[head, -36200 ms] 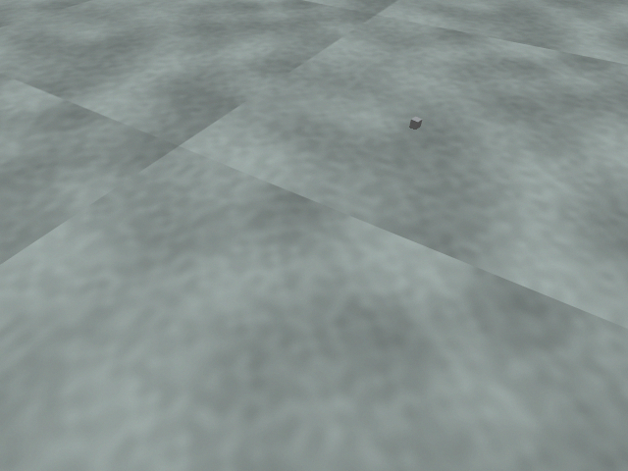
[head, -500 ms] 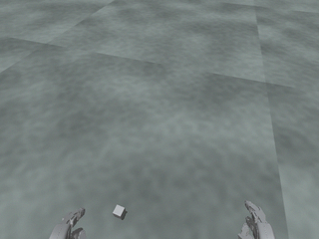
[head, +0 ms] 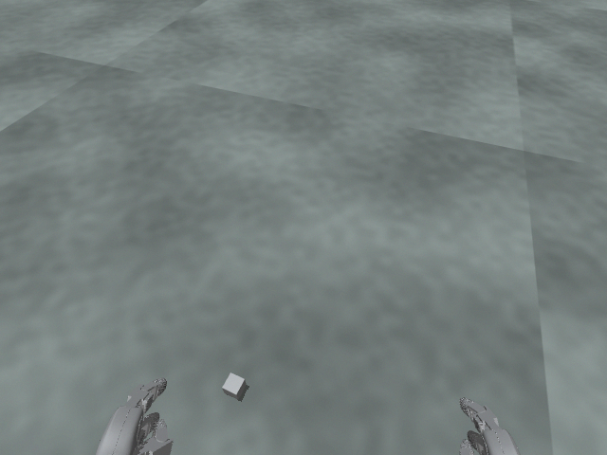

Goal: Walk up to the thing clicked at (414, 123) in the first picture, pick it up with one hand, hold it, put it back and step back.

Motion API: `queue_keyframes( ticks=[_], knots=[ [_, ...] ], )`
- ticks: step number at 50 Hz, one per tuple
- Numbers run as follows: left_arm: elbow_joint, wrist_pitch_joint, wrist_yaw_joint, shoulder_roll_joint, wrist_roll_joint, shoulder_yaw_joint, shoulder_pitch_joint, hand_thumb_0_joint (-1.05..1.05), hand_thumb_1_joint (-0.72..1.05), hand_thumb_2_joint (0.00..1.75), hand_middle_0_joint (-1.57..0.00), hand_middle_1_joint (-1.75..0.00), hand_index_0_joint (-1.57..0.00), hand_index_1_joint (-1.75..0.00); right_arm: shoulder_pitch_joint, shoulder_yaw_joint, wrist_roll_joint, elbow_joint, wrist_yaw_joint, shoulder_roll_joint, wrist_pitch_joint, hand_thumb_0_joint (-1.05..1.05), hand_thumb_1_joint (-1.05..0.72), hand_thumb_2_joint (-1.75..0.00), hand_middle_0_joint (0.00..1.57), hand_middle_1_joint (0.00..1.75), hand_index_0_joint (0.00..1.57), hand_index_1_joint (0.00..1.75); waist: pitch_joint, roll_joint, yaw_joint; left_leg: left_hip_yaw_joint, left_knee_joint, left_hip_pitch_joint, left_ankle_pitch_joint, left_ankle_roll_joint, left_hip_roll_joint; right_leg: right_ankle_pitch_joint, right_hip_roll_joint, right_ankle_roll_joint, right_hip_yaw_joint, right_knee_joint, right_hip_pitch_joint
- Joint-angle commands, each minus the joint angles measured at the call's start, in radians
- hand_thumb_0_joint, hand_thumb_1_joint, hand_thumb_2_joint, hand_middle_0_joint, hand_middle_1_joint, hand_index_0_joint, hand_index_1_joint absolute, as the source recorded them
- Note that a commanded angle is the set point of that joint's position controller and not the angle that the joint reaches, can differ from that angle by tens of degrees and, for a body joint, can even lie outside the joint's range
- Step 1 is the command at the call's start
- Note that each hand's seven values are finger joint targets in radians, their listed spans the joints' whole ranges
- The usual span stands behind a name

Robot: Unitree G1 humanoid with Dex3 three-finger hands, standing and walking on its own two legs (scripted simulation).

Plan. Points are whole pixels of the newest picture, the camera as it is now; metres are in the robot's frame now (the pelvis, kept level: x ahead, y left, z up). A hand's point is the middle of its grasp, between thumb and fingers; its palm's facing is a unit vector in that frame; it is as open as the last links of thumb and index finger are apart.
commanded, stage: stand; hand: left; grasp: from above
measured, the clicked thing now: (234, 386) +0.45 +0.22 -0.70
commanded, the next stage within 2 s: none
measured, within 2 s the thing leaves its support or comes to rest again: neither
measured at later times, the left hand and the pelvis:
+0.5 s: hand out of the picture +0.04 +0.24 -0.11, palm faces +0.02 -0.95 -0.32, open 7.4 cm; pelvis +0.00 +0.01 +0.05, yaw +0 degrees
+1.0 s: hand out of the picture +0.04 +0.23 -0.10, palm faces +0.00 -0.94 -0.34, open 7.4 cm; pelvis -0.01 -0.01 +0.06, yaw +0 degrees
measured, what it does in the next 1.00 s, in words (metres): rises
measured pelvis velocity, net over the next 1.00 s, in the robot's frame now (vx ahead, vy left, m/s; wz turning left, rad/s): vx -0.01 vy -0.01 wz -0.01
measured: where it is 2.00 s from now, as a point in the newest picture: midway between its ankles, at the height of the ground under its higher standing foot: outside the picture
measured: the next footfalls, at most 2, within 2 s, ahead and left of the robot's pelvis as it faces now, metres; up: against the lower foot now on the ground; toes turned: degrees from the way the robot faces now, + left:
none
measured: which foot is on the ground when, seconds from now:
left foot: down 0.00-1.00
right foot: down 0.00-1.00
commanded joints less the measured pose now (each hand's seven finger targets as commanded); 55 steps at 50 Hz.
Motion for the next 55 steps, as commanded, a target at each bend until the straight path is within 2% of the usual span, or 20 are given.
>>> queue_keyframes(
  ticks=[1,3,5,7,9,11,13,16,18,21,22,24,28,34,37,43,46,50,53,55],
  knots=[
    [0.180,-0.168,0.010,0.177,0.034,0.094,-0.081,0.00,0.90,0.90,-0.20,-0.30,-0.20,-0.30,-0.038,-0.093,0.019,0.003,0.061,-0.191,0.043,0.00,-0.90,-0.90,0.20,0.30,0.20,0.30,-0.082,-0.039,0.024,-0.027,-0.236,0.164,0.291,0.064,-0.007,0.224,-0.055,-0.093,0.105,-0.192,0.193],
    [0.264,-0.179,0.011,0.181,0.022,0.096,-0.101,0.00,0.90,0.90,-0.20,-0.30,-0.20,-0.30,-0.062,-0.104,0.033,0.026,0.077,-0.193,0.053,0.00,-0.90,-0.90,0.20,0.30,0.20,0.30,-0.073,-0.030,0.033,-0.041,-0.254,0.177,0.283,0.062,-0.003,0.229,-0.054,-0.075,0.094,-0.233,0.209],
    [0.353,-0.198,0.013,0.186,0.021,0.096,-0.125,0.00,0.90,0.90,-0.20,-0.30,-0.20,-0.30,-0.065,-0.106,0.034,0.065,0.082,-0.185,0.066,0.00,-0.90,-0.90,0.20,0.30,0.20,0.30,-0.069,-0.055,0.023,-0.040,-0.275,0.243,0.301,0.067,0.004,0.250,-0.060,-0.067,0.094,-0.264,0.205],
    [0.423,-0.211,0.013,0.183,0.018,0.094,-0.154,0.00,0.90,0.90,-0.20,-0.30,-0.20,-0.30,-0.057,-0.107,0.029,0.100,0.081,-0.191,0.079,0.00,-0.90,-0.90,0.20,0.30,0.20,0.30,-0.023,-0.020,0.016,-0.053,-0.335,0.250,0.247,0.066,0.014,0.197,-0.056,-0.059,0.088,-0.294,0.205],
    [0.494,-0.221,0.012,0.174,0.018,0.092,-0.141,0.00,0.90,0.90,-0.20,-0.30,-0.20,-0.30,-0.067,-0.109,0.028,0.130,0.081,-0.194,0.088,0.00,-0.90,-0.90,0.20,0.30,0.20,0.30,0.007,0.018,0.024,-0.075,-0.386,0.250,0.251,0.066,0.029,0.211,-0.043,-0.052,0.065,-0.320,0.238],
    [0.547,-0.231,0.011,0.177,0.014,0.092,-0.149,0.00,0.90,0.90,-0.20,-0.30,-0.20,-0.30,-0.054,-0.108,0.033,0.157,0.076,-0.199,0.091,0.00,-0.90,-0.90,0.20,0.30,0.20,0.30,-0.009,0.031,0.017,-0.080,-0.416,0.298,0.320,0.063,0.039,0.276,-0.044,-0.049,0.060,-0.332,0.280],
    [0.607,-0.233,0.011,0.177,0.013,0.088,-0.138,0.00,0.90,0.90,-0.20,-0.30,-0.20,-0.30,-0.074,-0.108,0.036,0.182,0.072,-0.206,0.101,0.00,-0.90,-0.90,0.20,0.30,0.20,0.30,0.035,0.023,0.027,-0.090,-0.463,0.278,0.278,0.058,0.047,0.260,-0.045,-0.047,0.057,-0.383,0.315],
    [0.674,-0.235,0.012,0.188,0.006,0.087,-0.146,0.00,0.90,0.90,-0.20,-0.30,-0.20,-0.30,-0.049,-0.103,0.042,0.226,0.065,-0.212,0.105,0.00,-0.90,-0.90,0.20,0.30,0.20,0.30,0.032,0.020,0.013,-0.081,-0.514,0.352,0.320,0.049,0.050,0.302,-0.053,-0.047,0.067,-0.429,0.349],
    [0.714,-0.230,0.012,0.189,0.005,0.084,-0.143,0.00,0.90,0.90,-0.20,-0.30,-0.20,-0.30,-0.060,-0.105,0.044,0.248,0.064,-0.226,0.110,0.00,-0.90,-0.90,0.20,0.30,0.20,0.30,0.064,0.056,0.017,-0.101,-0.580,0.350,0.250,0.049,0.061,0.262,-0.044,-0.041,0.055,-0.454,0.359],
    [0.764,-0.234,0.012,0.197,0.003,0.080,-0.152,0.00,0.90,0.90,-0.20,-0.30,-0.20,-0.30,-0.045,-0.102,0.050,0.283,0.062,-0.226,0.112,0.00,-0.90,-0.90,0.20,0.30,0.20,0.30,0.070,0.025,0.010,-0.087,-0.604,0.373,0.288,0.043,0.063,0.288,-0.056,-0.039,0.065,-0.495,0.402],
    [0.776,-0.236,0.012,0.198,0.003,0.079,-0.149,0.00,0.90,0.90,-0.20,-0.30,-0.20,-0.30,-0.050,-0.101,0.051,0.291,0.062,-0.226,0.111,0.00,-0.90,-0.90,0.20,0.30,0.20,0.30,0.060,0.030,0.015,-0.082,-0.601,0.392,0.334,0.042,0.064,0.307,-0.059,-0.040,0.064,-0.501,0.415],
    [0.805,-0.234,0.011,0.197,0.002,0.075,-0.143,0.00,0.90,0.90,-0.20,-0.30,-0.20,-0.30,-0.047,-0.099,0.055,0.309,0.062,-0.227,0.111,0.00,-0.90,-0.90,0.20,0.30,0.20,0.30,0.072,0.030,0.014,-0.084,-0.628,0.422,0.329,0.038,0.068,0.304,-0.057,-0.036,0.061,-0.517,0.408],
    [0.841,-0.236,0.012,0.202,0.003,0.072,-0.156,0.00,0.90,0.90,-0.20,-0.30,-0.20,-0.30,-0.058,-0.095,0.056,0.332,0.064,-0.225,0.117,0.00,-0.90,-0.90,0.20,0.30,0.20,0.30,0.089,0.001,0.014,-0.070,-0.642,0.418,0.319,0.036,0.063,0.298,-0.068,-0.034,0.068,-0.558,0.429],
    [0.873,-0.235,0.009,0.218,0.002,0.073,-0.167,0.00,0.90,0.90,-0.20,-0.30,-0.20,-0.30,-0.063,-0.089,0.059,0.358,0.069,-0.226,0.122,0.00,-0.90,-0.90,0.20,0.30,0.20,0.30,0.122,-0.003,0.011,-0.075,-0.684,0.418,0.234,0.029,0.063,0.251,-0.067,-0.032,0.072,-0.591,0.411],
    [0.882,-0.236,0.007,0.220,0.004,0.071,-0.170,0.00,0.90,0.90,-0.20,-0.30,-0.20,-0.30,-0.075,-0.090,0.058,0.364,0.073,-0.229,0.127,0.00,-0.90,-0.90,0.20,0.30,0.20,0.30,0.145,-0.024,0.012,-0.066,-0.678,0.413,0.206,0.028,0.060,0.178,-0.065,-0.030,0.079,-0.617,0.386],
    [0.889,-0.242,0.004,0.235,0.000,0.070,-0.187,0.00,0.90,0.90,-0.20,-0.30,-0.20,-0.30,-0.076,-0.084,0.061,0.377,0.078,-0.235,0.126,0.00,-0.90,-0.90,0.20,0.30,0.20,0.30,0.117,-0.014,0.010,-0.060,-0.669,0.434,0.231,0.029,0.065,0.190,-0.075,-0.036,0.094,-0.634,0.399],
    [0.896,-0.240,0.004,0.246,-0.001,0.071,-0.197,0.00,0.90,0.90,-0.20,-0.30,-0.20,-0.30,-0.081,-0.081,0.062,0.380,0.080,-0.232,0.130,0.00,-0.90,-0.90,0.20,0.30,0.20,0.30,0.138,-0.034,0.009,-0.057,-0.674,0.417,0.213,0.027,0.062,0.146,-0.074,-0.036,0.100,-0.648,0.386],
    [0.899,-0.243,0.001,0.240,-0.006,0.067,-0.201,0.00,0.90,0.90,-0.20,-0.30,-0.20,-0.30,-0.074,-0.076,0.063,0.390,0.081,-0.236,0.127,0.00,-0.90,-0.90,0.20,0.30,0.20,0.30,0.112,-0.010,0.007,-0.049,-0.666,0.439,0.254,0.025,0.068,0.192,-0.074,-0.038,0.104,-0.650,0.402],
    [0.901,-0.245,0.000,0.243,-0.010,0.070,-0.212,0.00,0.90,0.90,-0.20,-0.30,-0.20,-0.30,-0.073,-0.070,0.062,0.392,0.078,-0.235,0.124,0.00,-0.90,-0.90,0.20,0.30,0.20,0.30,0.086,-0.002,0.005,-0.045,-0.669,0.448,0.306,0.025,0.074,0.277,-0.077,-0.040,0.102,-0.633,0.431],
    [0.904,-0.245,0.000,0.245,-0.010,0.071,-0.219,0.00,0.90,0.90,-0.20,-0.30,-0.20,-0.30,-0.074,-0.069,0.063,0.395,0.077,-0.242,0.123,0.00,-0.90,-0.90,0.20,0.30,0.20,0.30,0.093,-0.015,0.004,-0.045,-0.673,0.447,0.316,0.025,0.077,0.273,-0.074,-0.039,0.100,-0.632,0.430]
  ],
)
